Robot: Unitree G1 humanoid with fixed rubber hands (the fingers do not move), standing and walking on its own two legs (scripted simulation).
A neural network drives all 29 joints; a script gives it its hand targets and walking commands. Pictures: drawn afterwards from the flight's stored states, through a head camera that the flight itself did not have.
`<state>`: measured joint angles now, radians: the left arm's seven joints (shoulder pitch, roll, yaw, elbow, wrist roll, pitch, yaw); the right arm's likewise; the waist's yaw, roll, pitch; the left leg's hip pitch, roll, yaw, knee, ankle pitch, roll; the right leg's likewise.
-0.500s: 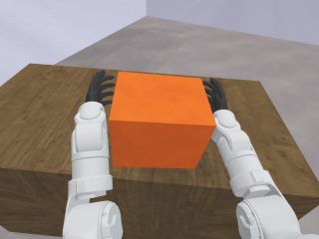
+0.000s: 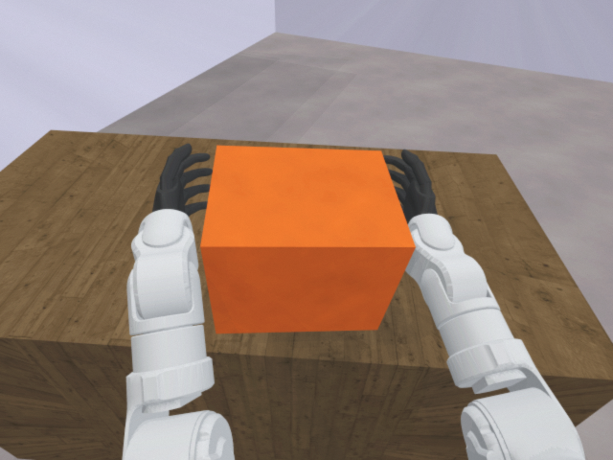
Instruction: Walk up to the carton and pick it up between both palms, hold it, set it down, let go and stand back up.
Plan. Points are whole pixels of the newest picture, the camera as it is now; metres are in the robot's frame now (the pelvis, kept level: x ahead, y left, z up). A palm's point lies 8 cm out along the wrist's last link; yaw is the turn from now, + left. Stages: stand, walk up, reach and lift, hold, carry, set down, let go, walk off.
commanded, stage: hold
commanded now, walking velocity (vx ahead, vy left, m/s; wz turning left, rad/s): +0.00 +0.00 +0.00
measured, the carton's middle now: (299, 240) +0.34 +0.00 +0.15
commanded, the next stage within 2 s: none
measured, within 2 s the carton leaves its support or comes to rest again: neither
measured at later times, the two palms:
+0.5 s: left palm (166, 216) +0.34 +0.15 +0.20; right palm (418, 219) +0.34 -0.15 +0.18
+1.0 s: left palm (171, 207) +0.36 +0.15 +0.20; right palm (413, 202) +0.36 -0.15 +0.18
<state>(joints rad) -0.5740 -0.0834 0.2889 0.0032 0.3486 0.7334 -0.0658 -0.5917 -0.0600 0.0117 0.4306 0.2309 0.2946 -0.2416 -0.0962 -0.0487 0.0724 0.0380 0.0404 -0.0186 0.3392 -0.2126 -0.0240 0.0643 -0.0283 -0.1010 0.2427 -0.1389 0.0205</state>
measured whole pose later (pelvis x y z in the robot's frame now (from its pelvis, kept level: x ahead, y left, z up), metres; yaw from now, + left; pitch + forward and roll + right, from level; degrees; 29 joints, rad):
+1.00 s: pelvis +0.00 -0.01 +0.00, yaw +0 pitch -10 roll -1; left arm -0.60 -0.06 0.30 0.04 0.36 0.72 -0.08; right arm -0.64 -0.05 0.01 0.51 0.22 0.26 -0.24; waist -0.09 -0.07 0.07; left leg 0.05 0.05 -0.02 0.34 -0.22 -0.03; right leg 0.08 -0.02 -0.11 0.23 -0.14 0.01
